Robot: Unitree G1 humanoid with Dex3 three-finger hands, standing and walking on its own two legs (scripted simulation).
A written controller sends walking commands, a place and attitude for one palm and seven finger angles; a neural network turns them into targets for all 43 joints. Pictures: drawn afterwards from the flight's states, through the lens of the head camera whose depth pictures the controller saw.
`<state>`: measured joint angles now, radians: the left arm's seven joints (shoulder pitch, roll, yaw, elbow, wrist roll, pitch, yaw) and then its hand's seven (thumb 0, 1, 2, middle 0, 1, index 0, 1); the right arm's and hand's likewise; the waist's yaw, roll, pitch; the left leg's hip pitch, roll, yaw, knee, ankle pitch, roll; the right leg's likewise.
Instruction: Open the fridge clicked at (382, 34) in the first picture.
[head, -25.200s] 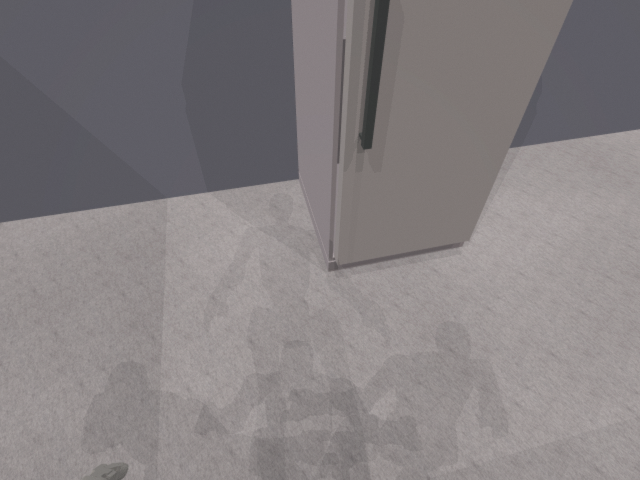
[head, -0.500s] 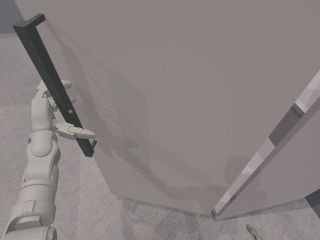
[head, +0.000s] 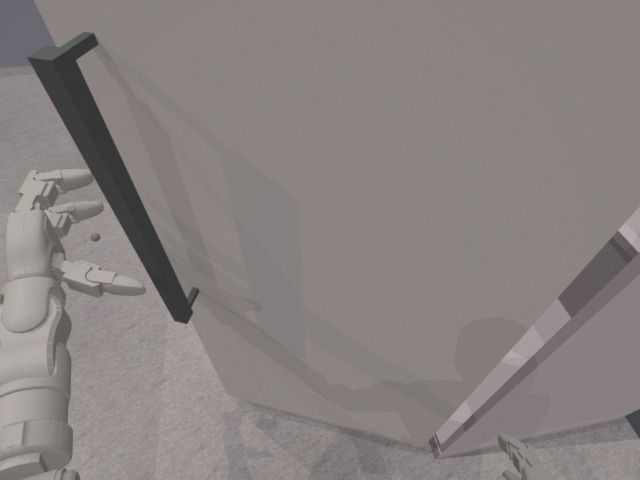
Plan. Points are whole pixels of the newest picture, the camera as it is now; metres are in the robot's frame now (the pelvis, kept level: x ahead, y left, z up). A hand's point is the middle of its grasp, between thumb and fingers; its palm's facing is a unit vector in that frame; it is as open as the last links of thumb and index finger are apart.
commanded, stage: slip the hand off the handle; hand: left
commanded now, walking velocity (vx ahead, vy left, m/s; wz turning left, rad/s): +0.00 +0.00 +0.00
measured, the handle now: (148, 218) +0.39 +0.25 +0.11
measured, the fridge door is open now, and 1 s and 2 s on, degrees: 66 66 66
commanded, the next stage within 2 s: draw the hand back to the body in 0.90 s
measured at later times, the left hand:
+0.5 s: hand (59, 266) +0.31 +0.33 +0.12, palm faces +0.36 -0.91 -0.18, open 14.7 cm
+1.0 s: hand (20, 339) +0.22 +0.31 +0.12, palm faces +0.40 -0.89 -0.21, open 14.7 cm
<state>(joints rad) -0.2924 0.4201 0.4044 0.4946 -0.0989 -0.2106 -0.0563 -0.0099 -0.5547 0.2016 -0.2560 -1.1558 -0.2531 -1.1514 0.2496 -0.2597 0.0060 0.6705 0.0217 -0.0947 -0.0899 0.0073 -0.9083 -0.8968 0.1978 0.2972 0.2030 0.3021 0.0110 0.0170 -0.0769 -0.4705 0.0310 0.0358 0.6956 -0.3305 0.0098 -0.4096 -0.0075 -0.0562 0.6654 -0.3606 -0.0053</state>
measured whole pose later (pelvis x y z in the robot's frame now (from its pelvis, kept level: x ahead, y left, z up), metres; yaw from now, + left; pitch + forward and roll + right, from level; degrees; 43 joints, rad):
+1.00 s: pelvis -0.01 +0.01 +0.00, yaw +2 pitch +3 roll -1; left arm 0.14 0.38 0.41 0.07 -0.21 -0.17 -0.12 -0.01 -0.56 0.20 -0.26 -1.15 -0.25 -1.15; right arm 0.21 -0.23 0.05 0.64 0.03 -0.19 -0.12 0.01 -0.91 -0.90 0.20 0.30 0.20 0.30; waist 0.07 0.03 -0.08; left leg -0.44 0.01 0.01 0.72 -0.33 0.02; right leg -0.36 -0.02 -0.08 0.67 -0.36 0.01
